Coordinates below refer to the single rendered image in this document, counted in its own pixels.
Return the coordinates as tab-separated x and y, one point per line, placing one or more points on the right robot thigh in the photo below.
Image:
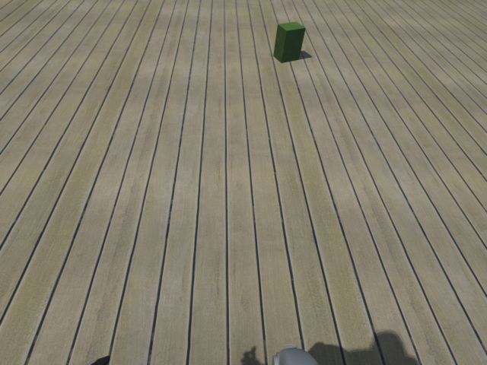
293	356

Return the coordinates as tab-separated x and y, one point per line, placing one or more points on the carton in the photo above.
288	41

